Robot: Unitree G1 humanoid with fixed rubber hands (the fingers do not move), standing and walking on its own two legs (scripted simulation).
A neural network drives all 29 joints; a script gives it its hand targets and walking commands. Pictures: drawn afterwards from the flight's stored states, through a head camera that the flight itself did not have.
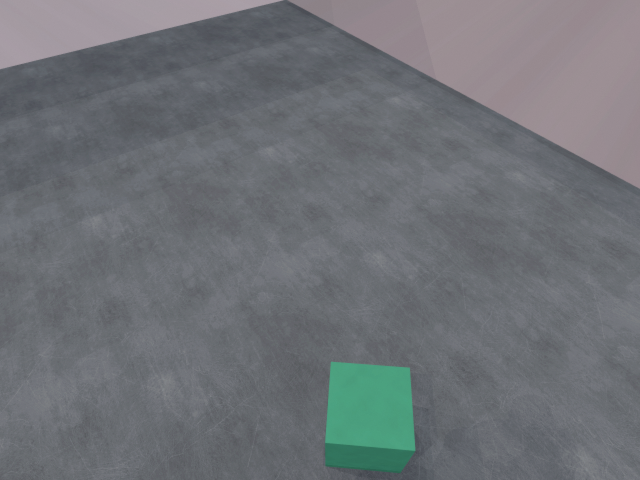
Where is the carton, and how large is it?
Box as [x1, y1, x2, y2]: [325, 362, 414, 472]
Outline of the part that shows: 331,362 325,437 325,465 400,472 414,451 409,368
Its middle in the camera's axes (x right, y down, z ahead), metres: +0.12 +0.49 +1.07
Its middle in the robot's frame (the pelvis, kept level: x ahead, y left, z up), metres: +0.39 -0.08 -0.66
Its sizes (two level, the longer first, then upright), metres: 0.210 0.200 0.250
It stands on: the floor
